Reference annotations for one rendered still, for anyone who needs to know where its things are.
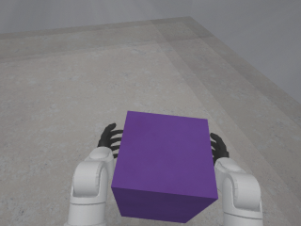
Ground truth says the right robot hand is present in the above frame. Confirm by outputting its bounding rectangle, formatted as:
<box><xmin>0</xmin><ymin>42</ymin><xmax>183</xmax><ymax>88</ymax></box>
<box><xmin>210</xmin><ymin>133</ymin><xmax>230</xmax><ymax>164</ymax></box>

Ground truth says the robot right forearm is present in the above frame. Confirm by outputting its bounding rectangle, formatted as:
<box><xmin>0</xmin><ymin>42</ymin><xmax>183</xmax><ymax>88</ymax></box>
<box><xmin>214</xmin><ymin>157</ymin><xmax>263</xmax><ymax>226</ymax></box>

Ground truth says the carton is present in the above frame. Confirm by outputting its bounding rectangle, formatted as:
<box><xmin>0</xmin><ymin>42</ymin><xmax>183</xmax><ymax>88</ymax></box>
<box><xmin>111</xmin><ymin>110</ymin><xmax>218</xmax><ymax>223</ymax></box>

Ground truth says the robot left forearm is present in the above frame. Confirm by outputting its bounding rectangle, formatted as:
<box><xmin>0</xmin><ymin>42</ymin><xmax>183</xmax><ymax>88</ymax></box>
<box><xmin>63</xmin><ymin>146</ymin><xmax>115</xmax><ymax>226</ymax></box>

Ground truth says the left robot hand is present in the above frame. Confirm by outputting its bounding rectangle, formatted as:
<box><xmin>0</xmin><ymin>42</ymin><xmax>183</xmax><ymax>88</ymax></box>
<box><xmin>97</xmin><ymin>123</ymin><xmax>123</xmax><ymax>159</ymax></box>

